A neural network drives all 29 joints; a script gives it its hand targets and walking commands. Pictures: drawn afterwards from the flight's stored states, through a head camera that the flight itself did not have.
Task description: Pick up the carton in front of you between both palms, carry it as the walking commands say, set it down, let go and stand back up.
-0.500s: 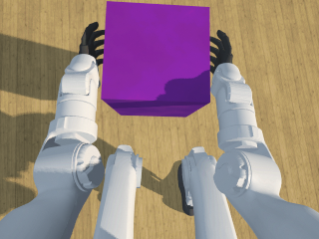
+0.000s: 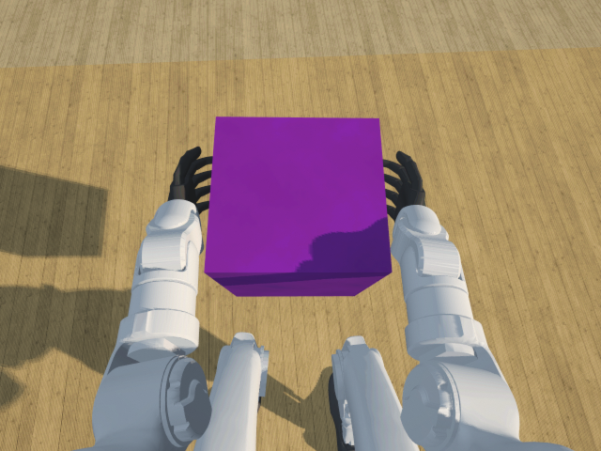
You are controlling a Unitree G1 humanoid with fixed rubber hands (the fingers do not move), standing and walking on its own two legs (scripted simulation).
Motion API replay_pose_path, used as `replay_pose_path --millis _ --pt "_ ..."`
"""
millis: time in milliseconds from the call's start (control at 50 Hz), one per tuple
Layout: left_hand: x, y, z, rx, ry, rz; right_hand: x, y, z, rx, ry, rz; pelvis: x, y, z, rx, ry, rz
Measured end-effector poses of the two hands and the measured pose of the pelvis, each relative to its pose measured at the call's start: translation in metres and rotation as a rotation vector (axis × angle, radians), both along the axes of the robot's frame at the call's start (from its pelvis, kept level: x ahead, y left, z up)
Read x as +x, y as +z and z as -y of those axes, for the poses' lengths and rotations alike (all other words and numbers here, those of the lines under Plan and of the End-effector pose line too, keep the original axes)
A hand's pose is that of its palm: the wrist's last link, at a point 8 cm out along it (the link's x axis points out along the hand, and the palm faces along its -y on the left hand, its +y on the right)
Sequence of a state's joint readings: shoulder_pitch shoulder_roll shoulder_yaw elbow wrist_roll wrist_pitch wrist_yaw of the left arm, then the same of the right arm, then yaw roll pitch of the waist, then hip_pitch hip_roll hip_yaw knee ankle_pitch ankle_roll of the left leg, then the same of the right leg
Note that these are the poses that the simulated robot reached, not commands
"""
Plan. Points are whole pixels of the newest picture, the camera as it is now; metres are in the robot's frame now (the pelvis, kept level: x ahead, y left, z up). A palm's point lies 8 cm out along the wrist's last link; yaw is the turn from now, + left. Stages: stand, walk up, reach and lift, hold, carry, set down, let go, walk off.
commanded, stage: reach and lift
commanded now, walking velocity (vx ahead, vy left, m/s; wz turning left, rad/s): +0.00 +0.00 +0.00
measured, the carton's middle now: (296, 221) +0.44 +0.02 -0.11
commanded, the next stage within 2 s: hold in 1.86 s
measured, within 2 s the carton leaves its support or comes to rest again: neither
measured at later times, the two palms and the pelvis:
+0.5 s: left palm (145, 187) +0.39 +0.16 +0.12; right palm (479, 191) +0.39 -0.14 +0.12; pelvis +0.05 +0.00 +0.14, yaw +1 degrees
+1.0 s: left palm (82, 168) +0.35 +0.15 +0.22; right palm (585, 171) +0.36 -0.15 +0.22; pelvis +0.06 +0.00 +0.20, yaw +1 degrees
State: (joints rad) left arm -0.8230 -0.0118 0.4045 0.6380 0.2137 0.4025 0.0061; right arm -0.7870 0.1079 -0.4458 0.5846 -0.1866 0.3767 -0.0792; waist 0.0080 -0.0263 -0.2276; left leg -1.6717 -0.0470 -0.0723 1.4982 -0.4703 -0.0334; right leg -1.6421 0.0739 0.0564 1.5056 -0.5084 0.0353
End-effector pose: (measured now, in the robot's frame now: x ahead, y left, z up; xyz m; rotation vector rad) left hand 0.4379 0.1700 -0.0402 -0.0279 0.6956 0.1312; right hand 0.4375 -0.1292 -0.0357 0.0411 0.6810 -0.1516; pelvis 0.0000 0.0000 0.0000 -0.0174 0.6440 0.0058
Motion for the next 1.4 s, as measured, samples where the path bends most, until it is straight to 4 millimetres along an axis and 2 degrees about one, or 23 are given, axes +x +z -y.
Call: replay_pose_path --millis 540,700,840,920,1140,1400 --pt "-0.053 0.168 0.010 0.000 0.015 0.000 -0.050 0.167 0.010 -0.003 0.019 -0.001 0.050 0.146 0.002 0.019 0.007 0.359" --pt "-0.068 0.216 0.012 0.007 0.018 0.015 -0.063 0.214 0.013 -0.013 0.035 0.014 0.063 0.177 0.002 0.022 0.009 0.502" --pt "-0.078 0.252 0.015 0.024 0.013 0.038 -0.071 0.250 0.016 -0.025 0.054 0.036 0.067 0.193 0.001 0.024 0.011 0.629" --pt "-0.083 0.260 0.016 0.029 0.004 0.023 -0.076 0.258 0.017 -0.032 0.059 0.020 0.064 0.196 0.002 0.025 0.011 0.680" --pt "-0.087 0.259 0.014 0.025 0.012 0.011 -0.080 0.257 0.015 -0.027 0.060 0.008 0.052 0.195 0.001 0.025 0.013 0.718" --pt "-0.080 0.266 0.014 0.036 0.000 0.017 -0.073 0.265 0.015 -0.041 0.066 0.014 0.062 0.199 0.000 0.025 0.011 0.724"
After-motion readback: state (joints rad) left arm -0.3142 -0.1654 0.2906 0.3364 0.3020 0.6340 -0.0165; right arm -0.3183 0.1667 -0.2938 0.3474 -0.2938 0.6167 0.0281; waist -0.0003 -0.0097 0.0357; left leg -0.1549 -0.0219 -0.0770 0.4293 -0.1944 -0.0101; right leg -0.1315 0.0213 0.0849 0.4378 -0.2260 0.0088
